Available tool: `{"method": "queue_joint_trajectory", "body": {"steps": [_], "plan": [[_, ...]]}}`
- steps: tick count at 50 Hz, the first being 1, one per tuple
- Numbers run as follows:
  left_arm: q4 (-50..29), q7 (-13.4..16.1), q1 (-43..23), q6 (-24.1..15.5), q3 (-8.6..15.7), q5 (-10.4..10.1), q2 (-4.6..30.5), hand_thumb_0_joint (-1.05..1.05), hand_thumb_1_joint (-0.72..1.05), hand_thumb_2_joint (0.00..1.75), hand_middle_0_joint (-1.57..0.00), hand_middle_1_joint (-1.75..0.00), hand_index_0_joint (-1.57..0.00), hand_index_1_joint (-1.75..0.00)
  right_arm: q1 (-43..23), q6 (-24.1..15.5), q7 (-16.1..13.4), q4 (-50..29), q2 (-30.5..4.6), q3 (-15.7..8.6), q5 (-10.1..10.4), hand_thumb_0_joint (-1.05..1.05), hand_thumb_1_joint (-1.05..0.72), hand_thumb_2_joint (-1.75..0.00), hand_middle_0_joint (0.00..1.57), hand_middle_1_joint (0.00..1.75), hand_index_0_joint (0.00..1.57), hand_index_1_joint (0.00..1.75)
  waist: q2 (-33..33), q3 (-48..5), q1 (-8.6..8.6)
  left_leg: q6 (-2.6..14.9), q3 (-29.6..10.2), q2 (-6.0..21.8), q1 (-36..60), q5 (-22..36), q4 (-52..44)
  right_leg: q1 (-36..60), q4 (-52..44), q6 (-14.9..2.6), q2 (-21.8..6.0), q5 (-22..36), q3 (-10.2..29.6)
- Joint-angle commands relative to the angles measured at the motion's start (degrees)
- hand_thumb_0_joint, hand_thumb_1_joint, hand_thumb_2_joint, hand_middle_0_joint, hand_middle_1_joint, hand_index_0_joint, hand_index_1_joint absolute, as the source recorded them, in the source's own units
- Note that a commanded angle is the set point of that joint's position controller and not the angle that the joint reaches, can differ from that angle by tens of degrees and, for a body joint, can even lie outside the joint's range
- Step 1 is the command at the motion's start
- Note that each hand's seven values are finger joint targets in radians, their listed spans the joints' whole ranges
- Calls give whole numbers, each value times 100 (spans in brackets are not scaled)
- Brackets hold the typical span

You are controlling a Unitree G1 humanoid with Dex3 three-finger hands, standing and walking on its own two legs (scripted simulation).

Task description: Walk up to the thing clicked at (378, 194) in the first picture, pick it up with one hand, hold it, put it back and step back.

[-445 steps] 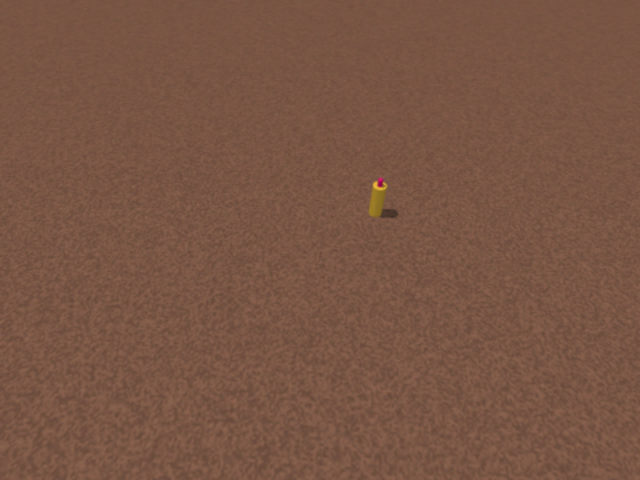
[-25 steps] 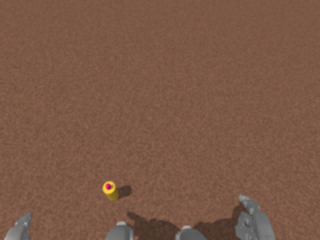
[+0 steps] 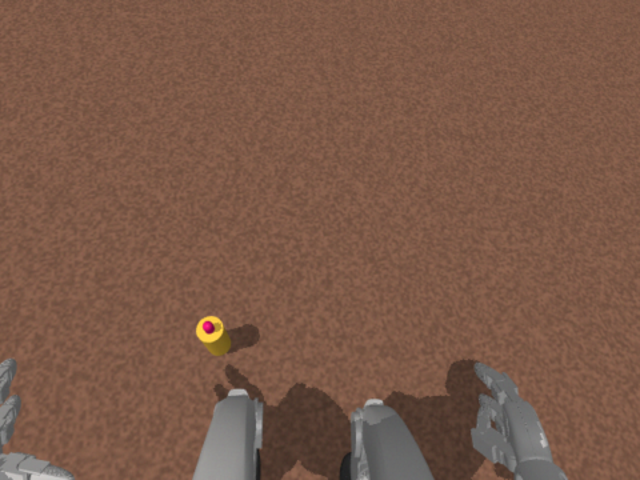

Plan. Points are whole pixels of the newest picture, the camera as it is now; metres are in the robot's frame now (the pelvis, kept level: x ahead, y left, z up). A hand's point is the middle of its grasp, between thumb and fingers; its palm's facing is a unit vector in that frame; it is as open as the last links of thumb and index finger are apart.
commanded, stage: go down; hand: left
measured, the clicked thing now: (213, 335) +0.40 +0.21 -0.52
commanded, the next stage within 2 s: approach in 1.78 s
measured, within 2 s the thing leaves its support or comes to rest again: neither
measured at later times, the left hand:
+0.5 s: hand (47, 374) +0.26 +0.38 -0.17, palm faces +0.21 -0.97 -0.16, open 17.7 cm
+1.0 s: hand (50, 358) +0.29 +0.40 -0.20, palm faces +0.20 -0.97 -0.12, open 17.6 cm
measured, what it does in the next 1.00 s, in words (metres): lowers itself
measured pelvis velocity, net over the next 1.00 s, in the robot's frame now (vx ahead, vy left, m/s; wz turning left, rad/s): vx -0.06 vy -0.01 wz -0.08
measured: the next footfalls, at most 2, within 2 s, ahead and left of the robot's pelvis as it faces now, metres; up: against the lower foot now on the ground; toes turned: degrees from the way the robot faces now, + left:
none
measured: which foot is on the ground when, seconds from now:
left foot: down 0.00-1.00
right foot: down 0.00-1.00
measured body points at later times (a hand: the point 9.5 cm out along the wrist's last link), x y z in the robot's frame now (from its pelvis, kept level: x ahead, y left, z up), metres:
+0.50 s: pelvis -0.04 -0.01 -0.13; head +0.15 +0.03 +0.28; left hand +0.25 +0.43 -0.16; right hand +0.13 -0.28 -0.24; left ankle +0.04 +0.12 -0.59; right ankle +0.01 -0.13 -0.59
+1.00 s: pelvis -0.06 -0.01 -0.19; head +0.14 +0.04 +0.21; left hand +0.28 +0.45 -0.19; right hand +0.11 -0.28 -0.29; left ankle +0.04 +0.12 -0.59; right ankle +0.01 -0.13 -0.59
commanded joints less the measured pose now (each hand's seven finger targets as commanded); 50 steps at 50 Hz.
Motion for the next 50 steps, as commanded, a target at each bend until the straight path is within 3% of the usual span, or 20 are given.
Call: {"method": "queue_joint_trajectory", "body": {"steps": [1, 2, 5, 7, 8, 9, 13, 14, 16, 17, 19, 23, 26, 29, 33, 40, 42, 46, 50], "plan": [[-464, -434, -869, -971, 845, -294, 1689, 0, -59, 0, -7, -1, -7, -1, 8, -304, -70, -553, -1064, -431, 51, 0, -91, -90, 20, 30, 20, 30, 723, -2097, 57, 152, -128, -94, 1201, 1333, -443, -125, -232, -254, 105, 1203, 67], [-483, -579, -1149, -1090, 855, -348, 1746, 0, -59, 0, -7, -2, -7, -1, 87, -317, -72, -428, -1084, -429, 44, 0, -91, -90, 20, 30, 20, 30, 904, -2251, 48, 119, -194, -88, 1192, 1222, -372, -366, -67, -271, 105, 1077, 33], [-5, -876, -1210, -1280, 1329, -366, 2475, 0, -61, 0, -6, -3, -7, -2, 72, -292, -95, -255, -1236, -438, 35, 0, -90, -90, 20, 30, 20, 30, 1034, -2498, 299, 75, -296, -41, 1126, 1054, -250, -728, 230, -293, 127, 868, -2], [183, -1048, -1355, -1362, 1395, -446, 2453, 0, -61, 0, -6, -3, -7, -2, 83, -262, -87, -195, -1245, -395, 24, 0, -89, -89, 20, 30, 20, 30, 1082, -2704, 339, 70, -313, -52, 989, 1086, -66, -894, 399, -309, 141, 862, -2], [232, -1102, -1353, -1375, 1545, -489, 2605, 0, -61, 1, -6, -3, -6, -3, 58, -258, -88, -246, -1290, -398, 7, 0, -89, -90, 20, 30, 20, 30, 995, -2945, 382, 91, -277, -53, 1000, 1346, 83, -797, 409, -303, 147, 1047, 19], [282, -1190, -1405, -1385, 1488, -529, 2516, 0, -61, 1, -5, -3, -6, -3, 56, -250, -88, -200, -1284, -371, -1, 0, -89, -89, 20, 30, 20, 30, 1018, -3045, 347, 106, -252, -79, 944, 1430, 218, -868, 492, -311, 158, 1105, 0], [481, -1404, -1821, -1492, 1905, -634, 3019, 0, -61, 2, -4, -4, -5, -3, -35, -225, -96, -135, -1345, -340, -3, 0, -89, -90, 20, 30, 20, 30, 810, -3106, 394, 156, -216, -82, 457, 1357, 601, -1083, 734, -306, 195, 1029, -27], [606, -1461, -1944, -1516, 1938, -648, 3071, 0, -61, 2, -4, -4, -5, -3, -28, -219, -95, -80, -1327, -321, -5, 0, -89, -90, 20, 30, 20, 30, 786, -3114, 339, 171, -179, -82, 280, 1432, 761, -1061, 785, -287, 187, 1100, 5], [847, -1606, -2216, -1597, 1826, -693, 2847, 0, -61, 4, -3, -5, -5, -4, -60, -208, -86, -38, -1341, -299, -8, 0, -89, -90, 20, 30, 20, 30, 836, -2940, 208, 156, -261, -64, 116, 1198, 839, -1501, 1031, -323, 205, 914, -88], [846, -1652, -2372, -1650, 1968, -720, 3070, 0, -61, 4, -4, -5, -5, -4, -55, -210, -87, -12, -1364, -308, -18, 0, -89, -90, 20, 30, 20, 30, 808, -2928, 273, 171, -236, -65, -48, 1084, 953, -1537, 1050, -307, 206, 843, -60], [1127, -1755, -2662, -1748, 2020, -731, 3231, 0, -61, 5, -4, -5, -5, -5, -41, -218, -109, 18, -1346, -266, -26, 0, -89, -90, 20, 30, 20, 30, 627, -2789, 158, 198, -203, -67, -536, 690, 1112, -1515, 1047, -275, 208, 555, 7], [1176, -2015, -3085, -1897, 2036, -721, 3495, 0, -57, 6, -3, -5, -4, -5, 48, -214, -126, 182, -1431, -231, -54, 0, -89, -90, 20, 30, 20, 30, 1033, -2897, 172, 139, -277, -27, -450, 443, 1197, -2022, 1374, -330, 231, 339, -65], [1188, -2106, -3293, -1946, 2283, -737, 3905, 0, -60, 6, -4, -6, -5, -6, 6, -228, -143, 111, -1525, -189, -68, 0, -89, -90, 20, 30, 20, 30, 1036, -3119, 243, 139, -250, -29, -588, 486, 1395, -2043, 1558, -329, 234, 383, -95], [1273, -2171, -3316, -1926, 2391, -802, 4059, 0, -60, 6, -4, -7, -5, -6, -8, -209, -159, 128, -1524, -139, -84, 0, -89, -90, 20, 30, 20, 30, 957, -3199, 286, 159, -157, -36, -851, 407, 1582, -1952, 1544, -300, 241, 278, -19], [1358, -2271, -3257, -1834, 2481, -828, 4210, 0, -59, 7, -4, -7, -4, -7, -31, -200, -165, 177, -1584, -100, -89, 0, -89, -90, 20, 30, 20, 30, 1061, -3308, 363, 157, -128, -23, -900, 692, 1786, -2055, 1790, -317, 256, 506, -79], [1373, -2340, -3519, -1802, 2504, -859, 4253, 0, -59, 8, -3, -8, -4, -8, -31, -167, -159, 182, -1646, -80, -69, 0, -89, -90, 20, 30, 20, 30, 1191, -3127, 283, 136, -281, 13, -1047, 514, 1878, -2587, 2203, -355, 289, 443, -298], [1388, -2373, -3650, -1835, 2477, -865, 4207, 0, -61, 8, -4, -8, -4, -8, -16, -181, -152, 204, -1640, -93, -83, 0, -89, -90, 20, 30, 20, 30, 1096, -3041, 223, 155, -235, 18, -1213, 419, 1998, -2641, 2210, -339, 298, 393, -282], [1446, -2427, -4060, -1885, 2454, -857, 4388, 0, -55, 8, -3, -7, -4, -7, -75, -208, -164, 194, -1681, -62, -89, 0, -89, -90, 20, 30, 20, 30, 1193, -2714, 150, 150, -297, 42, -1534, -298, 1969, -2959, 2318, -340, 308, -69, -310], [1379, -2484, -4064, -1885, 2556, -882, 4584, 0, -61, 7, -4, -8, -5, -8, 4, -200, -165, 206, -1700, -25, -111, 0, -89, -90, 20, 30, 20, 30, 1227, -3107, 216, 138, -223, 25, -1509, -24, 2145, -2754, 2398, -332, 295, 101, -279]]}}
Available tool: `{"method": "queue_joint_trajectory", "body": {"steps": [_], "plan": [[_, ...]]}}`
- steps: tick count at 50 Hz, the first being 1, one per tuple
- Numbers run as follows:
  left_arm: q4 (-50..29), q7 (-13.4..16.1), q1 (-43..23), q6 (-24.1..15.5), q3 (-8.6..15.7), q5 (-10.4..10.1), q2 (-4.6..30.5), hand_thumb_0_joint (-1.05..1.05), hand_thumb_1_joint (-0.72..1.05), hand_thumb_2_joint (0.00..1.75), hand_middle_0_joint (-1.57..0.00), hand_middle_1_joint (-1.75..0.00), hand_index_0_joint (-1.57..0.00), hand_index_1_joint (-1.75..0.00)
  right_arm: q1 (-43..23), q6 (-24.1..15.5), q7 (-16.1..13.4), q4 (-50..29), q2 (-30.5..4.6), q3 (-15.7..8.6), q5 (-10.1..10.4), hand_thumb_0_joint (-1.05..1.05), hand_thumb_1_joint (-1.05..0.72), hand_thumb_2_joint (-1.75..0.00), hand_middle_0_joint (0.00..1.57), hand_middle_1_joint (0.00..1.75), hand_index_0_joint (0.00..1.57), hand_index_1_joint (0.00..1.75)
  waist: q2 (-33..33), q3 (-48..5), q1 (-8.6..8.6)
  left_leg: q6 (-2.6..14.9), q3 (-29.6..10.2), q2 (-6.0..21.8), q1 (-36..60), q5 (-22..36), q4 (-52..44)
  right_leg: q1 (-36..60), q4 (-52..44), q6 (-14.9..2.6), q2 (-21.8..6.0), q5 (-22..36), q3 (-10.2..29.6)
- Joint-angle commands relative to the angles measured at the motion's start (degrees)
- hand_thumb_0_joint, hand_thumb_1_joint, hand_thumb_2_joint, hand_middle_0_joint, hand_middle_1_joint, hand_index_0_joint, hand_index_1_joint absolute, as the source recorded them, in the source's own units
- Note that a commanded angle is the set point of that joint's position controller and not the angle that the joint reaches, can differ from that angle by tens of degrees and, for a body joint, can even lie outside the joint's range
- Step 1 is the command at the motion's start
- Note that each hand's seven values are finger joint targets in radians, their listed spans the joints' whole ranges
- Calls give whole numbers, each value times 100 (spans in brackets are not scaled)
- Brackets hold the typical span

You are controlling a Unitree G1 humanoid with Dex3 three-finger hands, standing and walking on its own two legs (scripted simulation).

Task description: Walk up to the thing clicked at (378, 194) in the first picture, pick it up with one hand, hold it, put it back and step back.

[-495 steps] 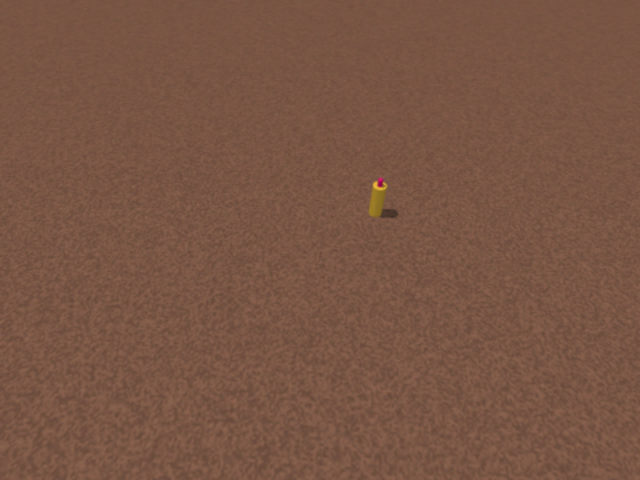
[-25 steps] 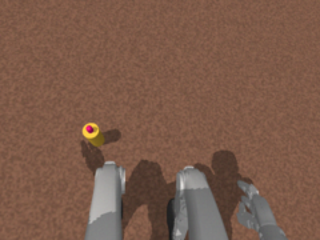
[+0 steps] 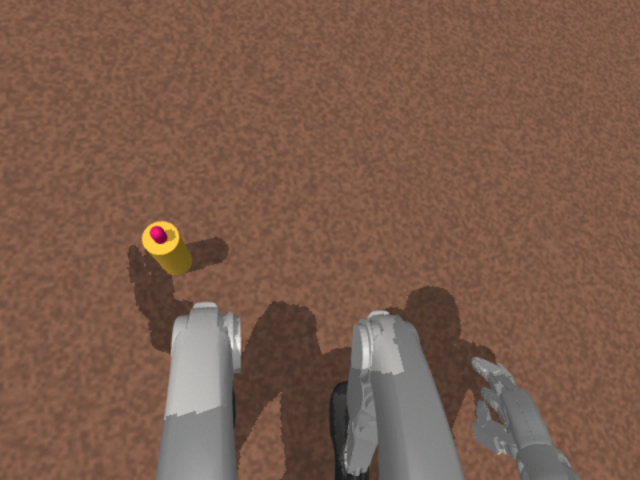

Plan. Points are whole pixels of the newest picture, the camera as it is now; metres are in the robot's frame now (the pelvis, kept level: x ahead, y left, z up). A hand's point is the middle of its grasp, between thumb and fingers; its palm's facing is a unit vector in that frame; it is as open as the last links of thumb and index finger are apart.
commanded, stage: go down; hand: left
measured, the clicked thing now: (167, 247) +0.45 +0.26 -0.33
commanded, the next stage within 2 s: approach in 0.78 s
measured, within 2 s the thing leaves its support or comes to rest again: neither
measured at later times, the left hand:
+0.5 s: hand out of the picture +0.34 +0.44 -0.02, palm faces +0.27 -0.96 -0.10, open 17.6 cm
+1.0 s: hand out of the picture +0.34 +0.45 -0.04, palm faces +0.28 -0.96 -0.08, open 17.7 cm
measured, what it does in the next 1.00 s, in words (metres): stands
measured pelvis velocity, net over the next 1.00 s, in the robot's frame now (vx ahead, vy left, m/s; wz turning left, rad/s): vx -0.01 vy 0.00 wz -0.02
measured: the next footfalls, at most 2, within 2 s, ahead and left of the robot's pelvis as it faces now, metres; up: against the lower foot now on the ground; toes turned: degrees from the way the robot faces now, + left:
none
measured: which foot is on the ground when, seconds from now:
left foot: down 0.00-1.00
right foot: down 0.00-1.00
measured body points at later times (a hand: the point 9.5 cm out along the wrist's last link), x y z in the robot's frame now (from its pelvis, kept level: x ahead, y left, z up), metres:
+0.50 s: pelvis +0.00 +0.00 -0.03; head +0.21 +0.07 +0.37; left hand +0.32 +0.49 -0.01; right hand +0.19 -0.27 -0.13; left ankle +0.09 +0.14 -0.40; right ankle +0.08 -0.12 -0.40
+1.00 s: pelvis -0.01 +0.00 -0.05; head +0.20 +0.07 +0.34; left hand +0.32 +0.50 -0.03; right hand +0.17 -0.27 -0.15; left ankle +0.09 +0.14 -0.40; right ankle +0.08 -0.12 -0.40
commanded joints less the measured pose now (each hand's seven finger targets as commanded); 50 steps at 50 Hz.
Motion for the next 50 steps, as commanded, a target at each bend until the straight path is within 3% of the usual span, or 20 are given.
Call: {"method": "queue_joint_trajectory", "body": {"steps": [1, 5, 8, 11, 13, 15, 18, 23, 26, 30, 35, 38, 40, 44, 46, 50], "plan": [[-1077, -91, -910, -304, 518, -210, 2520, 0, -61, 7, -4, -8, -5, -8, 559, -191, -103, -375, -1260, -458, 45, 0, -89, -90, 20, 30, 20, 30, 1328, -3317, 238, 258, 257, -46, 2632, 483, -1537, 1281, -1244, -248, 115, 623, -64], [-1096, -126, -861, -266, 609, -182, 2676, 0, -61, 7, -4, -8, -5, -8, 549, -180, -117, -403, -1315, -457, 50, 0, -89, -90, 20, 30, 20, 30, 1552, -3488, 345, 235, 204, -48, 2839, 585, -1538, 1063, -1077, -277, 122, 680, -123], [-960, -160, -863, -225, 572, -234, 2600, 0, -61, 8, -3, -8, -4, -8, 550, -164, -124, -376, -1296, -431, 58, 0, -89, -90, 20, 30, 20, 30, 1416, -3257, 278, 246, 236, -72, 2567, 436, -1455, 1043, -1115, -261, 123, 573, -112], [-1047, -159, -808, -222, 738, -302, 2826, 0, -61, 8, -4, -8, -5, -8, 558, -168, -110, -386, -1287, -384, 63, 0, -89, -90, 20, 30, 20, 30, 1297, -3484, 366, 280, 335, -101, 2482, 844, -1250, 1276, -1142, -240, 127, 807, -44], [-1016, -191, -804, -209, 677, -282, 2721, 0, -59, 7, -4, -8, -5, -8, 566, -160, -110, -387, -1300, -404, 55, 0, -89, -90, 20, 30, 20, 30, 1362, -3503, 283, 282, 298, -96, 2590, 964, -1212, 1181, -1046, -253, 126, 901, -98], [-872, -218, -838, -204, 599, -285, 2619, 0, -57, 8, -3, -7, -4, -7, 510, -160, -112, -361, -1298, -410, 65, 0, -89, -90, 20, 30, 20, 30, 1349, -3156, 244, 280, 285, -83, 2413, 691, -1221, 941, -1021, -261, 131, 706, -110], [-951, -233, -950, -261, 720, -326, 2752, 0, -59, 7, -3, -7, -4, -6, 526, -155, -95, -366, -1316, -412, 68, 0, -89, -90, 20, 30, 20, 30, 1320, -3131, 269, 275, 262, -71, 2312, 565, -1212, 921, -945, -263, 135, 636, -128], [-864, -318, -999, -284, 760, -329, 2803, 0, -60, 7, -4, -7, -4, -7, 653, -150, -81, -321, -1346, -403, 19, 0, -90, -90, 20, 30, 20, 30, 1324, -3469, 239, 286, 289, -72, 2465, 1116, -1017, 1092, -839, -254, 126, 1038, -124], [-850, -336, -1126, -285, 724, -297, 2802, 0, -59, 6, -4, -6, -4, -6, 627, -138, -71, -312, -1349, -381, 10, 0, -89, -90, 20, 30, 20, 30, 1444, -3392, 217, 262, 239, -54, 2494, 977, -1059, 893, -737, -277, 128, 913, -166], [-1022, -343, -1323, -295, 764, -220, 3057, 0, -58, 6, -4, -6, -5, -6, 605, -109, -72, -318, -1434, -391, 12, 0, -89, -90, 20, 30, 20, 30, 1822, -3356, 267, 220, 138, -25, 2659, 675, -1197, 603, -596, -303, 122, 769, -192], [-858, -336, -1271, -276, 873, -288, 3099, 0, -61, 6, -4, -6, -4, -6, 600, -94, -67, -332, -1406, -341, 12, 0, -90, -90, 20, 30, 20, 30, 1510, -3276, 228, 267, 243, -67, 2314, 575, -1014, 730, -678, -264, 135, 659, -174], [-625, -368, -1295, -265, 773, -279, 3066, 0, -60, 6, -4, -7, -4, -7, 562, -100, -55, -352, -1388, -301, 16, 0, -89, -90, 20, 30, 20, 30, 1377, -3033, 164, 284, 250, -74, 2045, 419, -955, 684, -694, -257, 144, 513, -185], [-553, -380, -1144, -283, 890, -273, 3202, 0, -61, 6, -4, -6, -4, -6, 546, -75, -49, -339, -1415, -285, 11, 0, -89, -90, 20, 30, 20, 30, 1392, -3074, 238, 282, 251, -72, 2036, 492, -930, 680, -617, -265, 150, 569, -202], [-466, -437, -1246, -337, 877, -311, 3174, 0, -61, 6, -8, -9, -6, -11, 542, -78, -31, -351, -1439, -251, 4, 0, -92, -91, 20, 30, 20, 30, 1394, -3053, 169, 277, 223, -66, 2002, 536, -846, 649, -520, -263, 153, 621, -230], [-401, -474, -1109, -394, 913, -371, 3111, 0, -58, 0, -7, -6, -8, -6, 456, -101, -15, -399, -1441, -255, 14, 0, -90, -89, 20, 30, 20, 30, 1341, -2954, 185, 277, 202, -62, 1929, 388, -838, 528, -502, -264, 171, 487, -244], [-97, -574, -1260, -733, 804, -606, 2652, 0, -61, 0, -8, -8, -9, -7, 410, -185, 20, -307, -1408, -184, -51, 0, -89, -89, 20, 30, 20, 30, 963, -2676, -29, 302, 230, -69, 1453, 438, -424, 487, -381, -231, 209, 539, -267]]}}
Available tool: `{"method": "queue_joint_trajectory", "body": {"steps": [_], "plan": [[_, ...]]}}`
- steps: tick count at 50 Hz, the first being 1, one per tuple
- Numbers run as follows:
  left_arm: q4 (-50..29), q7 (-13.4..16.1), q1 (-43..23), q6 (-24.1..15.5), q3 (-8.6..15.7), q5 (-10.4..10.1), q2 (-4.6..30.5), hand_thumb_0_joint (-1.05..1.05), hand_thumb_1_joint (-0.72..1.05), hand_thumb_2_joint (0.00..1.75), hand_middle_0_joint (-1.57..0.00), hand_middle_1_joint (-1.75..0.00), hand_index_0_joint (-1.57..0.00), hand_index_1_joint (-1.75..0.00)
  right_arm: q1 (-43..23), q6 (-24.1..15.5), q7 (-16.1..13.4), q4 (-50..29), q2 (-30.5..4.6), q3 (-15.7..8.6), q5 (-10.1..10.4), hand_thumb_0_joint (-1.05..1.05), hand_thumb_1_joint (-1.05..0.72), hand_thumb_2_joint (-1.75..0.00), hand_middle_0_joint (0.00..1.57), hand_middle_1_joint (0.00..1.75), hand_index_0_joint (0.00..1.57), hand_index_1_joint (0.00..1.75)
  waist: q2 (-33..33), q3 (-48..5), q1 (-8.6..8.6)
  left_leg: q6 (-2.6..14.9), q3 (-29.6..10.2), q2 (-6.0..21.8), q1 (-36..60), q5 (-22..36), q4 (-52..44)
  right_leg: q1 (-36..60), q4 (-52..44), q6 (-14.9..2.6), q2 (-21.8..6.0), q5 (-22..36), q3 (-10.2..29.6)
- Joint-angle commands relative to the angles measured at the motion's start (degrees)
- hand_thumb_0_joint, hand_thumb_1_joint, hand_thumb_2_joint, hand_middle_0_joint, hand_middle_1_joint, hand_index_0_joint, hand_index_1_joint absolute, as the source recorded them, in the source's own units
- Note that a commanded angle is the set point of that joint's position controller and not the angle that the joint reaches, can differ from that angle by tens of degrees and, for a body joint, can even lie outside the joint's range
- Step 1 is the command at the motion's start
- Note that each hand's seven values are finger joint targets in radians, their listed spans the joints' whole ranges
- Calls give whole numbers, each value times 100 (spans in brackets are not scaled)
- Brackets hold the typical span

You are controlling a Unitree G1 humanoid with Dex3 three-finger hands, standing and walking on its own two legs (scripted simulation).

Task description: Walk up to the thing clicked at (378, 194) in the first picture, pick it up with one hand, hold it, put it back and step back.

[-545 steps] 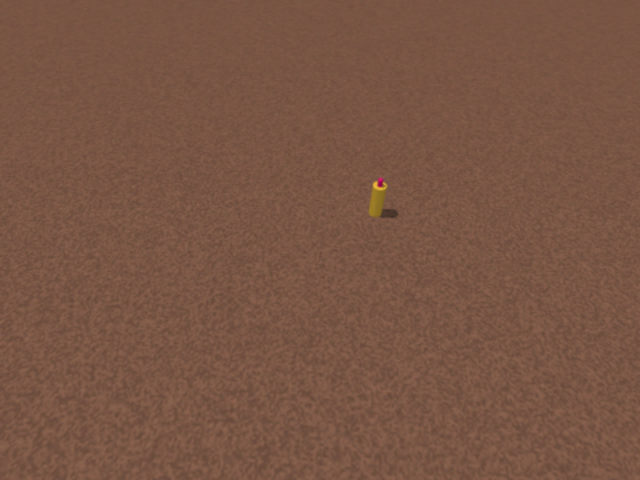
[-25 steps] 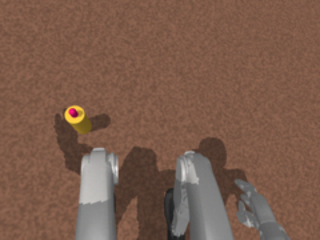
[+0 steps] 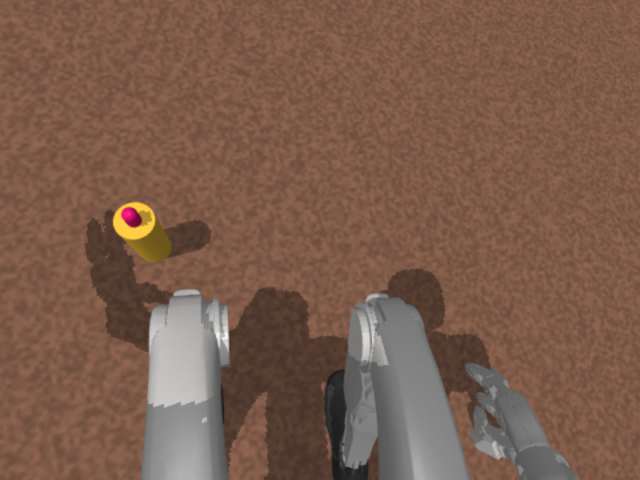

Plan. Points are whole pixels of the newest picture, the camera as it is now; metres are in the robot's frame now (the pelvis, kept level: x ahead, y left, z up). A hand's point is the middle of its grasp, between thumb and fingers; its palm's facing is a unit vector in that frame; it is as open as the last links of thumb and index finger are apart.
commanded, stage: approach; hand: left
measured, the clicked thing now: (143, 232) +0.45 +0.27 -0.28
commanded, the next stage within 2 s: close in in 0.42 s
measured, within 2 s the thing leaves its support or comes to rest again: neither
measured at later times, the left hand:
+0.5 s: hand (39, 257) +0.37 +0.37 -0.20, palm faces +0.22 -0.98 +0.01, open 17.6 cm
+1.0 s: hand (110, 258) +0.39 +0.30 -0.26, palm faces +0.26 -0.97 -0.02, open 17.5 cm
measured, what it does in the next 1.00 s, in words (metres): lowers itself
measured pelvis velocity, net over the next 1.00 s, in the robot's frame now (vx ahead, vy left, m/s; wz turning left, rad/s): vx -0.01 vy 0.02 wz -0.14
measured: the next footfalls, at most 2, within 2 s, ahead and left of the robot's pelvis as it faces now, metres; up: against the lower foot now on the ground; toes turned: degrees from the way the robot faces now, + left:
none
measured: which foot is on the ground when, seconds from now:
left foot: down 0.00-1.00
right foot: down 0.00-1.00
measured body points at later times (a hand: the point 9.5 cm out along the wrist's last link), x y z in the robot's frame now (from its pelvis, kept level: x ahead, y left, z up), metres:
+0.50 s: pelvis +0.00 +0.01 -0.08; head +0.23 +0.14 +0.28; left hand +0.36 +0.42 -0.19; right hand +0.19 -0.25 -0.15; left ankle +0.09 +0.14 -0.35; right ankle +0.09 -0.12 -0.35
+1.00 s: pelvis -0.01 +0.02 -0.11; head +0.21 +0.16 +0.25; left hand +0.37 +0.35 -0.25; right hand +0.16 -0.25 -0.15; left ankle +0.09 +0.14 -0.35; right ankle +0.09 -0.12 -0.35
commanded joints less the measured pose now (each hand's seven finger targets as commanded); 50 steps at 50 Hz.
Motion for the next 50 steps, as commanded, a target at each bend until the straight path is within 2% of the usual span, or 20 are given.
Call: {"method": "queue_joint_trajectory", "body": {"steps": [1, 9, 16, 19, 23, 26, 28, 29, 31, 33, 34, 35, 36, 38, 40, 43, 44, 48, 49, 50], "plan": [[-646, -123, -863, -671, 257, -413, 1795, 0, -61, 0, -8, -8, -8, -7, 370, -260, -65, -300, -1256, -431, -15, 0, -90, -89, 20, 30, 20, 30, 941, -2917, 43, 307, 363, -44, 2116, 517, -1158, 1240, -1203, -244, 175, 636, -204], [-190, -36, -1288, -1662, -203, -451, 1330, 0, -61, 1, -7, -9, -8, -8, 64, -290, 23, -230, -1357, -214, -323, 0, -89, -89, 20, 30, 20, 30, 1145, -2725, -99, 219, 296, 20, 2010, 204, -638, 872, -763, -258, 267, 441, -396], [-722, 395, -1032, -2323, 285, -290, 2051, 0, -61, 2, -7, -11, -9, -9, -282, -12, 149, -206, -1539, 46, -622, 0, -90, -89, 20, 30, 20, 30, 2112, -3011, 178, 70, 195, 127, 2493, 776, -327, 862, -51, -280, 304, 893, -582], [-675, 504, -798, -2584, 131, -282, 1629, 0, -61, 2, -8, -11, -9, -10, -457, 124, 219, -223, -1598, 163, -759, 0, -91, -90, 20, 30, 20, 30, 2268, -3021, 0, 16, 54, 171, 2790, 1229, -182, 793, 180, -274, 316, 1176, -705], [-176, 602, -708, -2826, -156, -276, 1270, 0, -61, 4, -8, -12, -8, -11, -724, 249, 249, -308, -1707, 322, -906, 0, -91, -90, 20, 30, 20, 30, 2165, -2696, -309, 16, -87, 207, 2571, 1120, 99, 784, 294, -256, 357, 1237, -833], [351, 642, -871, -2982, -737, -393, 551, 0, -61, 4, -7, -12, -8, -11, -868, 332, 301, -406, -1721, 517, -994, 0, -91, -90, 20, 30, 20, 30, 1753, -2341, -670, 34, -204, 217, 2266, 975, 324, 783, 318, -211, 374, 1242, -970], [561, 787, -884, -3115, -827, -409, 501, 0, -61, 5, -6, -13, -9, -11, -997, 368, 348, -484, -1724, 630, -1031, 0, -90, -89, 20, 30, 20, 30, 1531, -2098, -671, 53, -261, 212, 1993, 638, 411, 747, 322, -197, 401, 1021, -1049], [643, 918, -751, -3186, -606, -400, 770, 0, -61, 5, -6, -13, -9, -11, -1006, 405, 356, -456, -1801, 639, -1059, 0, -90, -89, 20, 30, 20, 30, 1545, -2104, -588, 48, -257, 209, 1998, 675, 463, 803, 360, -190, 406, 1063, -1058], [793, 1176, -742, -3369, -596, -365, 787, 0, -61, 6, -5, -13, -9, -10, -1066, 470, 412, -451, -1832, 733, -1138, 0, -90, -89, 20, 30, 20, 30, 1496, -2026, -622, 59, -277, 208, 1868, 566, 590, 869, 396, -179, 426, 1040, -1085], [767, 1477, -854, -3569, -733, -295, 551, 0, -61, 8, -5, -14, -9, -11, -1202, 495, 480, -510, -1811, 814, -1196, 0, -90, -90, 20, 30, 20, 30, 1528, -1837, -620, 35, -295, 201, 1801, 454, 585, 864, 412, -173, 440, 997, -1129], [671, 1666, -850, -3673, -626, -222, 726, 0, -61, 10, -5, -14, -8, -11, -1220, 511, 508, -471, -1812, 844, -1241, 0, -89, -89, 20, 30, 20, 30, 1583, -1783, -592, 53, -286, 200, 1729, 340, 634, 920, 386, -168, 462, 952, -1138], [557, 1809, -1006, -3778, -798, -194, 484, 0, -61, 10, -4, -14, -8, -11, -1308, 514, 551, -558, -1792, 901, -1254, 0, -90, -90, 20, 30, 20, 30, 1604, -1734, -659, 29, -305, 197, 1743, 309, 598, 941, 401, -153, 466, 933, -1181], [487, 1999, -865, -3863, -574, -81, 771, 0, -61, 10, -5, -14, -8, -11, -1259, 533, 566, -470, -1834, 874, -1306, 0, -90, -90, 20, 30, 20, 30, 1800, -1745, -565, 4, -301, 206, 1833, 386, 579, 980, 455, -164, 471, 1007, -1182], [331, 2271, -936, -3992, -932, 82, 440, 0, -61, 11, -5, -15, -8, -12, -1337, 576, 632, -484, -1772, 923, -1343, 0, -90, -90, 20, 30, 20, 30, 1956, -1654, -641, -26, -315, 214, 1877, 306, 536, 888, 487, -164, 478, 936, -1209], [91, 2538, -899, -4089, -829, 228, 635, 0, -61, 11, -4, -14, -8, -11, -1320, 639, 664, -464, -1827, 892, -1412, 0, -90, -90, 20, 30, 20, 30, 2185, -1633, -642, -49, -322, 220, 1903, 417, 522, 948, 536, -158, 485, 1073, -1221], [101, 2795, -740, -4159, -957, 381, 582, 0, -61, 11, -4, -13, -8, -11, -1373, 766, 700, -491, -1864, 883, -1527, 0, -90, -90, 20, 30, 20, 30, 2272, -1640, -727, -70, -357, 238, 1924, 555, 557, 944, 610, -168, 480, 1229, -1235], [167, 2846, -819, -4172, -1080, 410, 467, 0, -61, 10, -4, -13, -7, -10, -1350, 810, 713, -453, -1892, 883, -1539, 0, -90, -90, 20, 30, 20, 30, 2236, -1512, -889, -60, -396, 235, 1844, 461, 558, 898, 606, -158, 473, 1207, -1272], [356, 2953, -895, -4191, -1679, 381, -148, 0, -58, 11, -5, -13, -9, -10, -1417, 863, 803, -528, -1918, 934, -1565, 0, -90, -90, 20, 30, 20, 30, 1850, -1256, -1145, -35, -520, 193, 1656, 204, 548, 818, 556, -128, 486, 1110, -1395], [507, 2997, -699, -4180, -1616, 327, -156, 0, -59, 10, -6, -12, -9, -10, -1384, 876, 817, -551, -1926, 942, -1565, 0, -90, -90, 20, 30, 20, 30, 1673, -1365, -1085, -23, -525, 175, 1661, 249, 599, 893, 523, -116, 508, 1149, -1401], [485, 2994, -799, -4207, -1777, 280, -279, 0, -59, 11, -8, -14, -11, -11, -1424, 877, 832, -552, -1937, 961, -1560, 0, -90, -90, 20, 30, 20, 30, 1642, -1353, -1157, -24, -554, 160, 1657, 234, 618, 862, 534, -105, 507, 1146, -1425]]}}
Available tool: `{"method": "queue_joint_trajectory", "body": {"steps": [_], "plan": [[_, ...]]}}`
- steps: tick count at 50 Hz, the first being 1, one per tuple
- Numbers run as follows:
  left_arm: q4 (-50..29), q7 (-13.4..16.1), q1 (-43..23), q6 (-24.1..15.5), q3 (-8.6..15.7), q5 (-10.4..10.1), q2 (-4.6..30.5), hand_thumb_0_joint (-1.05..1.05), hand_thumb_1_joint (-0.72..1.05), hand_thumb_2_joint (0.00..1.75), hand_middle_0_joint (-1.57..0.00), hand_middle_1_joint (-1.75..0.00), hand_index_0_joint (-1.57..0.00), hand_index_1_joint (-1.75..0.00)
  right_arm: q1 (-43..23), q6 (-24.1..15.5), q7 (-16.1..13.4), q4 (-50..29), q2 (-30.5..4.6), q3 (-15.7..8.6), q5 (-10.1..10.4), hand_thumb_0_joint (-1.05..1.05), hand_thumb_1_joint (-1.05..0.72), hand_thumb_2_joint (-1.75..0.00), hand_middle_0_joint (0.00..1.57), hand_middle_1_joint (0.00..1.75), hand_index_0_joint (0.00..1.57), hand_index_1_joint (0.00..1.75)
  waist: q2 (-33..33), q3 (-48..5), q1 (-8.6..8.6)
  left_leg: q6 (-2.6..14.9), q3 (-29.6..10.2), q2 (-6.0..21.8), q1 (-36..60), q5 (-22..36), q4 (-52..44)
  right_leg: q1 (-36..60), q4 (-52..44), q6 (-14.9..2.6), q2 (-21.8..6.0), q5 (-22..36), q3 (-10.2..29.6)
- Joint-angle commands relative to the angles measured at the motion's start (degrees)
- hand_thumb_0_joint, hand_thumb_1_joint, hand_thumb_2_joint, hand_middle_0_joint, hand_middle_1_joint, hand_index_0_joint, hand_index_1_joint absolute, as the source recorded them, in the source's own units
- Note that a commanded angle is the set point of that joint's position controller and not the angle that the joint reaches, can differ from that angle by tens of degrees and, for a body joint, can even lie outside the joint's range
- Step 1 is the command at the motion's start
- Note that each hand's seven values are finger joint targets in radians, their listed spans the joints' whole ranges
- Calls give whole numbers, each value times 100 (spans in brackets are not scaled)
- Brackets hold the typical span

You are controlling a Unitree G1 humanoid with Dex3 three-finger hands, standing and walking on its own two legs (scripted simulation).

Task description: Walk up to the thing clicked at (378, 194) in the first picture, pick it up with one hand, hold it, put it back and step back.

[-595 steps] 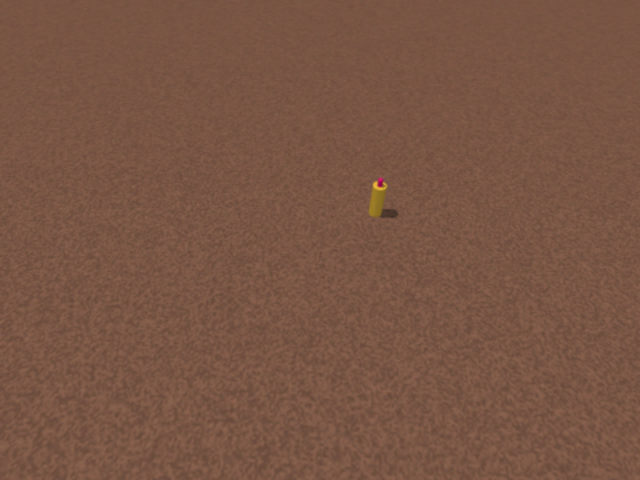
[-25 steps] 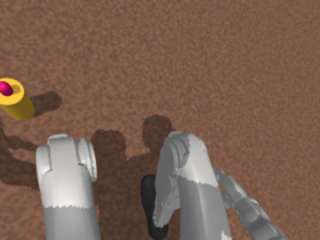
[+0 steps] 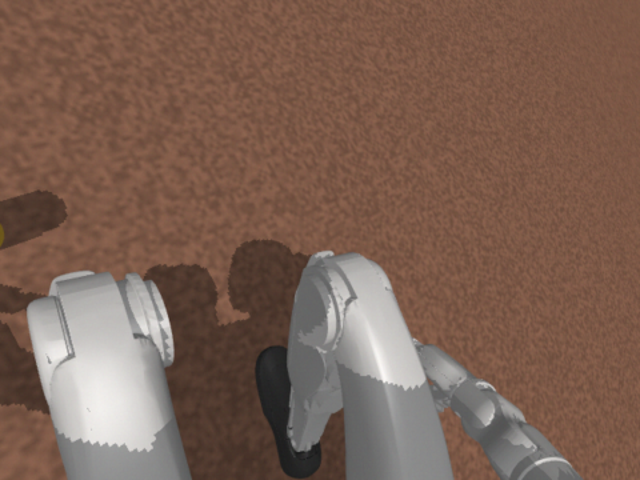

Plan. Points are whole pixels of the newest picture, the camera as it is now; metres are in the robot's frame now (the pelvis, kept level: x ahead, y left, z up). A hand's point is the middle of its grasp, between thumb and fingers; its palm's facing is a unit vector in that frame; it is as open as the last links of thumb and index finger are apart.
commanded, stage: close in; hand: left
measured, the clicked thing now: out of the picture +0.42 +0.31 -0.17
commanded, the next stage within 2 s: close in 0.16 s
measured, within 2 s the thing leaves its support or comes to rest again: leaves its support in 1.30 s
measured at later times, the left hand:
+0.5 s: hand out of the picture +0.38 +0.32 -0.15, palm faces +0.41 -0.91 +0.00, open 14.8 cm
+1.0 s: hand out of the picture +0.40 +0.31 -0.16, palm faces +0.43 -0.90 -0.01, open 9.0 cm
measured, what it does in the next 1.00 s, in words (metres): stands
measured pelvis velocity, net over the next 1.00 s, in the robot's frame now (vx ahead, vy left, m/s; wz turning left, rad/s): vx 0.00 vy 0.00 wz -0.03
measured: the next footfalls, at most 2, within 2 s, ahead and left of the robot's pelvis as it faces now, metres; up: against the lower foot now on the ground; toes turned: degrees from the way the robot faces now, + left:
none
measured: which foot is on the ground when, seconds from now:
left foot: down 0.00-1.00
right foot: down 0.00-1.00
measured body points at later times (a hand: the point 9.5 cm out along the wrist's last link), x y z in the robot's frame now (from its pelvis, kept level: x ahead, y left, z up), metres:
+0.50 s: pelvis +0.00 +0.00 +0.00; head +0.20 +0.19 +0.35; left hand +0.36 +0.37 -0.15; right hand +0.18 -0.24 -0.04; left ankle +0.08 +0.13 -0.24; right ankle +0.12 -0.12 -0.24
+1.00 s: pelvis +0.00 +0.00 +0.00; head +0.21 +0.18 +0.35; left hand +0.37 +0.36 -0.16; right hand +0.18 -0.24 -0.04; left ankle +0.08 +0.13 -0.24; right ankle +0.12 -0.12 -0.24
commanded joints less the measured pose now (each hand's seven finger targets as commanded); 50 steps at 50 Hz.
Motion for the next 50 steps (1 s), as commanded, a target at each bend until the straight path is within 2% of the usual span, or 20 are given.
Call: {"method": "queue_joint_trajectory", "body": {"steps": [1, 3, 6, 10, 12, 15, 17, 19, 20, 21, 22, 24, 29, 33, 36, 37, 41, 43, 45, 50], "plan": [[-573, 103, -822, -427, -255, -160, 768, 0, -59, 11, -8, -14, -12, -11, 65, 25, -36, -272, -1937, -634, 30, 0, -89, -89, 20, 30, 20, 30, 2576, -3196, -436, 19, 623, 222, 2178, 424, -1800, 1197, -1217, -346, 100, 962, -694], [-502, 119, -791, -469, -347, -259, 675, 0, -60, 12, -9, -15, -13, -12, 36, 35, -19, -290, -1948, -606, 52, 0, -90, -90, 20, 30, 20, 30, 2408, -3126, -437, 46, 618, 198, 2080, 320, -1762, 1195, -1268, -341, 120, 900, -698], [-320, 239, -838, -528, -278, -257, 764, 0, -60, 14, -9, -16, -13, -13, 1, 47, -3, -306, -1935, -529, 57, 0, -90, -90, 20, 30, 20, 30, 2330, -2953, -427, 67, 575, 197, 1932, 181, -1770, 1197, -1253, -340, 144, 779, -732], [-433, 460, -968, -693, 10, -82, 1339, 0, -58, 14, -8, -14, -11, -12, -62, 123, 1, -379, -1926, -425, 26, 0, -90, -90, 20, 30, 20, 30, 2691, -2832, -278, 49, 610, 234, 1892, 156, -1827, 1243, -1190, -382, 153, 726, -714], [-492, 570, -994, -763, 116, -1, 1404, 0, -56, 14, -8, -14, -11, -12, -59, 148, 15, -383, -1924, -407, -24, 0, -90, -90, 20, 30, 20, 30, 2809, -2837, -329, 32, 609, 243, 1947, 136, -1826, 1298, -1181, -377, 159, 731, -718], [-683, 647, -1117, -850, 53, 98, 1404, 0, -44, 21, -13, -14, -13, -15, -45, 184, 10, -366, -1951, -410, -85, 0, -89, -90, 20, 30, 20, 30, 3017, -2961, -444, 15, 621, 269, 2146, 301, -1802, 1361, -1170, -380, 153, 921, -691], [-713, 661, -1146, -863, -24, 97, 1315, 0, -28, 32, -29, -28, -28, -28, -35, 188, 18, -354, -1984, -414, -92, 0, -87, -90, 20, 30, 20, 30, 3063, -2982, -518, 0, 582, 279, 2214, 355, -1833, 1343, -1143, -381, 151, 992, -722], [-627, 668, -1222, -823, -196, 44, 1061, 0, -12, 38, -34, -33, -34, -33, 0, 192, 31, -350, -1996, -407, -96, 0, -87, -90, 20, 30, 20, 30, 2990, -3063, -641, -10, 531, 278, 2295, 458, -1801, 1348, -1138, -361, 150, 1102, -755], [-665, 651, -1362, -814, -440, 60, 894, 0, -7, 39, -36, -34, -35, -34, -56, 182, 37, -379, -2007, -429, -76, 0, -87, -90, 20, 30, 20, 30, 2954, -2946, -706, -18, 497, 291, 2282, 337, -1857, 1173, -1146, -364, 139, 1012, -784], [-617, 649, -1296, -771, -358, 41, 992, 0, -3, 41, -38, -35, -37, -36, 37, 190, 29, -332, -2017, -428, -79, 0, -87, -90, 20, 30, 20, 30, 2946, -2994, -675, -3, 509, 284, 2325, 384, -1825, 1267, -1192, -353, 150, 1071, -760], [-482, 632, -1323, -730, -517, 59, 869, 0, 3, 44, -40, -37, -39, -38, 28, 206, 34, -324, -2022, -425, -55, 0, -87, -90, 20, 30, 20, 30, 2869, -2869, -752, -3, 479, 275, 2231, 338, -1848, 1207, -1189, -345, 140, 1029, -791], [-414, 614, -1360, -682, -607, 48, 840, 0, 9, 46, -44, -39, -43, -40, 46, 205, 35, -313, -2008, -395, -48, 0, -87, -89, 20, 30, 20, 30, 2663, -2890, -766, 35, 468, 258, 2109, 325, -1765, 1255, -1224, -326, 159, 1046, -794], [-334, 741, -1136, -647, -346, 13, 1054, 0, 21, 52, -53, -46, -52, -46, 42, 258, 53, -386, -2018, -348, -41, 0, -87, -89, 20, 30, 20, 30, 2766, -2888, -501, -14, 388, 282, 2242, 421, -1864, 1279, -1169, -360, 180, 1051, -834], [-404, 975, -1200, -684, -187, 107, 1224, 0, 30, 62, -61, -56, -59, -57, -5, 322, 69, -427, -1975, -295, -66, 0, -86, -89, 20, 30, 20, 30, 2866, -2825, -482, -25, 379, 307, 2261, 545, -1912, 1357, -1150, -378, 180, 1100, -830], [-575, 1091, -1462, -734, -174, 237, 1342, 0, 38, 70, -69, -64, -68, -65, -7, 364, 64, -433, -1967, -295, -108, 0, -86, -89, 20, 30, 20, 30, 2981, -2813, -641, -21, 395, 330, 2255, 505, -1902, 1374, -1176, -359, 175, 1102, -827], [-701, 1110, -1486, -758, -215, 292, 1440, 0, 43, 73, -73, -67, -70, -68, 8, 369, 70, -416, -1953, -289, -119, 0, -86, -89, 20, 30, 20, 30, 3092, -2886, -622, -14, 437, 325, 2277, 512, -1883, 1414, -1182, -371, 183, 1124, -784], [-601, 1158, -1698, -707, -419, 348, 1256, 0, 58, 82, -80, -75, -78, -76, 18, 378, 71, -401, -1972, -312, -134, 0, -86, -89, 20, 30, 20, 30, 2981, -2829, -817, 21, 438, 322, 2200, 372, -1832, 1343, -1241, -350, 184, 1090, -787], [-551, 1175, -1726, -670, -488, 312, 1192, 0, 50, 90, -90, -86, -88, -88, 36, 379, 75, -426, -1985, -313, -128, 0, -87, -90, 20, 30, 20, 30, 2827, -2844, -846, 46, 445, 306, 2140, 253, -1799, 1355, -1320, -329, 196, 1019, -791], [-663, 1197, -1698, -688, -414, 261, 1235, 0, 50, 95, -97, -93, -95, -95, 56, 371, 73, -395, -1960, -298, -125, 0, -87, -90, 20, 30, 20, 30, 2815, -2955, -744, 52, 457, 299, 2157, 324, -1774, 1424, -1324, -335, 204, 1072, -788], [-623, 1223, -1742, -726, -514, 269, 1108, 0, 53, 108, -110, -109, -109, -111, 32, 368, 90, -398, -1963, -297, -106, 0, -88, -90, 20, 30, 20, 30, 2854, -2988, -766, 13, 379, 323, 2308, 419, -1828, 1389, -1258, -331, 196, 1130, -841]]}}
